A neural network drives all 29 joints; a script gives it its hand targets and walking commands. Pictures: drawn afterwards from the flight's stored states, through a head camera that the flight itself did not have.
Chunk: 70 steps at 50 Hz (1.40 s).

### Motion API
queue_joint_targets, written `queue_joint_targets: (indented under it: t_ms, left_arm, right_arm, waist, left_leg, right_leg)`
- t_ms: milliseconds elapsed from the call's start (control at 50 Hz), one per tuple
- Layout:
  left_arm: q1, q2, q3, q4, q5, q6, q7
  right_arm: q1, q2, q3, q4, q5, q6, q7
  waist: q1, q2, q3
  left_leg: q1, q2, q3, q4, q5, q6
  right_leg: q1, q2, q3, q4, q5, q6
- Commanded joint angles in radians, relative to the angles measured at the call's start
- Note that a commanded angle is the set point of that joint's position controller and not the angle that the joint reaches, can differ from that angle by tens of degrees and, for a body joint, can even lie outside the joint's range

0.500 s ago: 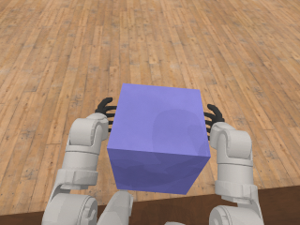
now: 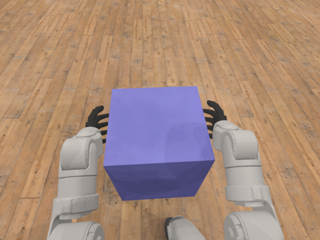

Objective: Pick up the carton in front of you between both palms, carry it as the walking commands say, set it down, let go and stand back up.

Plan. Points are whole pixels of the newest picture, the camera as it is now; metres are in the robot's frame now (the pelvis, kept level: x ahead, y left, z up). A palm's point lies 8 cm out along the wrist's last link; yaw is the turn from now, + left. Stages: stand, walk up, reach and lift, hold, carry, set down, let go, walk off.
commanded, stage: carry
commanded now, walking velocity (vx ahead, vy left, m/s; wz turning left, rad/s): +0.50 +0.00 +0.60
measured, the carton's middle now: (157, 147) +0.34 -0.03 +0.02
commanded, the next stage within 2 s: none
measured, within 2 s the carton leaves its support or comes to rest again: neither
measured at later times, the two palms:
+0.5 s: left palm (76, 73) +0.66 +0.22 +0.02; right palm (158, 62) +0.71 -0.08 +0.02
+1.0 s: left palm (90, 34) +0.91 +0.20 +0.03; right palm (158, 29) +0.95 -0.10 +0.03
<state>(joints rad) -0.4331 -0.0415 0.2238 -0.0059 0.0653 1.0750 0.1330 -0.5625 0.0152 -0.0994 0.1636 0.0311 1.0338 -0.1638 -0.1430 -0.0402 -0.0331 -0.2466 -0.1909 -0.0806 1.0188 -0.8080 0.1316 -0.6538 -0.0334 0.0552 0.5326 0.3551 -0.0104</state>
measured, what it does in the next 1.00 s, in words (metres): goes down: right foot 0.14 m lower, then left foot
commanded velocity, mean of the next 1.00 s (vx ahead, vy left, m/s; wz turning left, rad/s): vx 0.50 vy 0.00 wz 0.02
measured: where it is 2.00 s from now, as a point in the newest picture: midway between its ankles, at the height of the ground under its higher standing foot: (127, 112)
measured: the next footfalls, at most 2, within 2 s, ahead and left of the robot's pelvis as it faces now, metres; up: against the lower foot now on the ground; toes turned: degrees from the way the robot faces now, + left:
right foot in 0.06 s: +0.25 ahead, -0.11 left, -0.14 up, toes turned +0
left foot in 0.48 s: +0.50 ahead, +0.10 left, -0.14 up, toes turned +11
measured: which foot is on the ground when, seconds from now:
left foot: down 0.00-0.08, up 0.10-0.46, down 0.48-1.00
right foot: up 0.00-0.04, down 0.06-0.48, up 0.50-0.96, down 0.98-1.00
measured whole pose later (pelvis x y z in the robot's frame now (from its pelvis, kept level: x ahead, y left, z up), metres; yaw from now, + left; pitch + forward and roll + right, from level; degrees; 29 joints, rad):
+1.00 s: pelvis +0.65 +0.01 -0.06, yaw +7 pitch +4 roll -2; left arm -0.25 -0.15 0.16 -0.19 0.12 1.16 0.12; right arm -0.25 0.14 -0.18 -0.19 -0.11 1.16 -0.08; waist 0.01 0.03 -0.14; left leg -0.02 0.04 0.08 0.50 -0.46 0.00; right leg -0.44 -0.01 -0.21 0.44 -0.06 -0.05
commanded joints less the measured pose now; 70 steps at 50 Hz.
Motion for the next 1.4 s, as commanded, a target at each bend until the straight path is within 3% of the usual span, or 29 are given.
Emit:
queue_joint_targets:
  t_ms: [0,20,40,60,80,100,120,160,220,260,320,380,420,440,460,480,500,560,620,740,860,940,960,980,1000,1020,1080,1220,1380]
  left_arm:
    - [-0.679,-0.895,-0.688,-0.074,-0.327,-0.028,-0.188]
    - [-0.672,-0.879,-0.683,-0.059,-0.323,-0.021,-0.186]
    - [-0.671,-0.862,-0.677,-0.052,-0.321,-0.017,-0.188]
    - [-0.697,-0.843,-0.68,-0.016,-0.323,-0.014,-0.189]
    - [-0.643,-0.835,-0.657,0.045,-0.332,-0.011,-0.186]
    - [-0.61,-0.834,-0.646,0.036,-0.342,-0.019,-0.181]
    - [-0.636,-0.9,-0.682,-0.005,-0.367,-0.027,-0.181]
    - [-0.802,-1.015,-0.743,-0.142,-0.45,-0.042,-0.187]
    - [-0.855,-1.071,-0.796,-0.216,-0.528,-0.052,-0.211]
    - [-0.836,-1.076,-0.821,-0.215,-0.553,-0.057,-0.232]
    - [-0.758,-1.07,-0.849,-0.169,-0.558,-0.071,-0.262]
    - [-0.723,-1.044,-0.857,-0.142,-0.539,-0.077,-0.274]
    - [-0.72,-1.005,-0.855,-0.141,-0.533,-0.072,-0.27]
    - [-0.714,-0.988,-0.853,-0.139,-0.523,-0.064,-0.267]
    - [-0.712,-0.958,-0.844,-0.133,-0.507,-0.055,-0.264]
    - [-0.68,-0.96,-0.83,-0.1,-0.494,-0.035,-0.261]
    - [-0.659,-0.93,-0.804,-0.072,-0.476,-0.021,-0.256]
    - [-0.731,-0.987,-0.774,-0.064,-0.449,-0.008,-0.248]
    - [-0.708,-1.008,-0.742,-0.062,-0.41,0.008,-0.226]
    - [-0.555,-1.021,-0.715,-0.072,-0.305,0.049,-0.2]
    - [-0.459,-1.057,-0.782,-0.173,-0.321,0.093,-0.241]
    - [-0.363,-1.061,-0.815,-0.219,-0.353,0.103,-0.283]
    - [-0.316,-1.056,-0.815,-0.22,-0.353,0.103,-0.292]
    - [-0.279,-1.03,-0.809,-0.216,-0.336,0.099,-0.298]
    - [-0.252,-1.034,-0.804,-0.202,-0.332,0.091,-0.3]
    - [-0.228,-1.074,-0.807,-0.219,-0.348,0.087,-0.307]
    - [-0.262,-1.108,-0.841,-0.315,-0.382,0.071,-0.317]
    - [-0.155,-1.022,-0.846,-0.359,-0.388,0.081,-0.329]
    - [-0.143,-0.913,-0.814,-0.367,-0.357,0.131,-0.308]
  right_arm:
    - [-0.547,1.083,0.622,-0.12,0.411,-0.002,0.283]
    - [-0.538,1.065,0.615,-0.099,0.397,0.003,0.28]
    - [-0.527,1.054,0.613,-0.083,0.386,0.005,0.278]
    - [-0.557,1.061,0.586,-0.065,0.38,0.016,0.279]
    - [-0.554,1.026,0.566,-0.044,0.375,0.033,0.273]
    - [-0.531,1.031,0.569,-0.08,0.37,0.039,0.269]
    - [-0.559,1.036,0.589,-0.116,0.37,0.034,0.264]
    - [-0.667,1.079,0.59,-0.211,0.37,0.016,0.248]
    - [-0.597,1.062,0.575,-0.255,0.302,-0.004,0.219]
    - [-0.55,1.038,0.578,-0.266,0.248,-0.019,0.202]
    - [-0.501,0.987,0.587,-0.29,0.196,-0.039,0.19]
    - [-0.47,0.947,0.604,-0.3,0.169,-0.047,0.191]
    - [-0.449,0.926,0.611,-0.294,0.181,-0.04,0.198]
    - [-0.441,0.915,0.609,-0.284,0.187,-0.031,0.203]
    - [-0.43,0.903,0.607,-0.275,0.196,-0.018,0.212]
    - [-0.424,0.868,0.595,-0.233,0.186,-0.008,0.218]
    - [-0.384,0.883,0.597,-0.206,0.204,0.006,0.227]
    - [-0.537,0.965,0.619,-0.272,0.283,0.032,0.259]
    - [-0.615,1.019,0.648,-0.308,0.356,0.057,0.282]
    - [-0.496,1.051,0.617,-0.28,0.35,0.118,0.335]
    - [-0.309,1.065,0.616,-0.313,0.284,0.144,0.352]
    - [-0.199,1.049,0.645,-0.377,0.244,0.142,0.344]
    - [-0.175,1.031,0.655,-0.392,0.235,0.142,0.342]
    - [-0.174,1.042,0.674,-0.414,0.239,0.147,0.343]
    - [-0.157,1.055,0.681,-0.433,0.24,0.148,0.346]
    - [-0.147,1.068,0.691,-0.44,0.245,0.142,0.346]
    - [-0.123,1.106,0.71,-0.485,0.261,0.117,0.345]
    - [0.005,1.065,0.721,-0.497,0.229,0.116,0.321]
    - [-0.017,0.958,0.704,-0.53,0.245,0.174,0.321]
  waist:
    - [0.01,0.134,-0.284]
    - [0.056,0.121,-0.315]
    - [0.133,0.107,-0.372]
    - [0.138,-0.093,-0.535]
    - [0.198,-0.135,-0.618]
    - [0.255,-0.181,-0.704]
    - [0.253,-0.033,-0.697]
    - [0.244,0.008,-0.579]
    - [0.217,-0.05,-0.516]
    - [0.234,-0.119,-0.498]
    - [0.245,-0.15,-0.482]
    - [0.222,-0.149,-0.441]
    - [0.164,-0.116,-0.468]
    - [0.138,-0.076,-0.504]
    - [0.126,0.006,-0.543]
    - [0.139,0.251,-0.644]
    - [0.124,0.284,-0.624]
    - [0.12,0.122,-0.453]
    - [0.123,0.128,-0.454]
    - [0.126,0.181,-0.389]
    - [0.116,0.207,-0.264]
    - [0.143,0.179,-0.33]
    - [0.161,0.122,-0.401]
    - [0.17,-0.104,-0.484]
    - [0.172,-0.273,-0.447]
    - [0.172,-0.198,-0.411]
    - [0.158,-0.003,-0.352]
    - [0.164,-0.083,-0.257]
    - [0.166,-0.116,-0.134]
  left_leg:
    - [0.047,0.126,-0.144,0.039,0.689,0.04]
    - [0.017,0.129,-0.123,0.161,0.749,0.025]
    - [-0.089,0.13,-0.073,0.339,0.639,0.005]
    - [-0.496,0.113,-0.05,0.626,0.1,-0.074]
    - [-0.686,0.134,-0.011,0.754,0.059,-0.097]
    - [-0.775,0.131,-0.022,0.82,0.132,-0.106]
    - [-0.702,0.176,-0.021,0.706,0.206,-0.102]
    - [-0.69,0.204,-0.027,0.555,0.328,-0.085]
    - [-0.645,0.222,0.019,0.333,0.332,-0.081]
    - [-0.628,0.222,0.075,0.172,0.391,-0.097]
    - [-0.482,0.203,0.138,-0.141,0.604,-0.093]
    - [-0.279,0.141,0.217,-0.395,0.726,-0.082]
    - [-0.049,0.112,0.255,-0.56,0.861,-0.061]
    - [0.141,0.145,0.251,-0.602,0.892,-0.056]
    - [0.359,0.32,0.034,-0.567,0.914,-0.033]
    - [0.63,0.626,-0.433,-0.575,1.054,0.122]
    - [0.651,0.62,-0.529,-0.646,0.913,0.18]
    - [0.476,0.508,-0.271,-0.672,1.058,0.075]
    - [0.423,0.463,-0.129,-0.708,1.122,0.022]
    - [0.441,0.435,-0.007,-0.761,1.145,0.003]
    - [0.412,0.406,0.108,-0.771,1.191,-0.017]
    - [0.274,0.362,0.212,-0.515,1.295,-0.074]
    - [0.121,0.342,0.229,-0.357,1.107,-0.104]
    - [-0.161,0.268,0.218,-0.069,0.775,-0.145]
    - [-0.415,0.156,0.168,0.107,0.357,-0.145]
    - [-0.479,0.212,0.089,0.222,0.329,-0.117]
    - [-0.401,0.322,0.063,0.108,0.473,-0.114]
    - [-0.347,0.302,0.195,-0.311,0.656,-0.165]
    - [-0.274,0.265,0.272,-0.526,0.731,-0.125]
  right_leg:
    - [0.343,0.041,-0.119,-0.227,0.172,-0.02]
    - [0.496,0.019,-0.146,-0.273,0.152,-0.02]
    - [0.701,-0.057,-0.098,-0.235,0.111,-0.017]
    - [1.171,-0.346,0.158,0.143,0.536,-0.115]
    - [1.336,-0.438,0.313,0.25,0.644,-0.184]
    - [1.332,-0.476,0.501,0.145,0.167,-0.302]
    - [1.157,-0.391,0.499,0.04,-0.169,-0.274]
    - [0.976,-0.313,0.424,0.026,-0.18,-0.238]
    - [0.816,-0.267,0.308,-0.033,-0.306,-0.223]
    - [0.801,-0.249,0.219,-0.039,-0.131,-0.226]
    - [0.761,-0.187,0.063,-0.032,0.084,-0.168]
    - [0.707,-0.16,-0.038,-0.032,0.151,-0.11]
    - [0.669,-0.142,-0.112,0.107,0.209,-0.057]
    - [0.585,-0.13,-0.151,0.217,0.102,-0.027]
    - [0.396,-0.127,-0.124,0.371,-0.283,0.003]
    - [0.103,0.017,-0.108,0.621,-0.852,0.037]
    - [-0.014,0.045,-0.066,0.741,-0.895,0.028]
    - [-0.081,-0.038,-0.056,0.637,-0.773,0.011]
    - [0.005,-0.032,-0.089,0.484,-0.716,0.029]
    - [-0.017,-0.013,-0.165,0.214,-0.57,0.057]
    - [0.067,0.004,-0.229,-0.039,-0.397,0.04]
    - [0.478,0.058,-0.303,-0.158,-0.378,-0.001]
    - [0.702,-0.027,-0.209,-0.137,-0.433,-0.02]
    - [0.935,-0.295,0.206,-0.159,-0.517,-0.136]
    - [1.007,-0.387,0.449,-0.261,-0.495,-0.229]
    - [0.953,-0.394,0.409,-0.274,-0.473,-0.237]
    - [0.717,-0.325,0.168,-0.328,-0.486,-0.137]
    - [0.643,-0.234,-0.077,-0.41,-0.501,-0.114]
    - [0.702,-0.219,-0.161,-0.321,-0.289,-0.075]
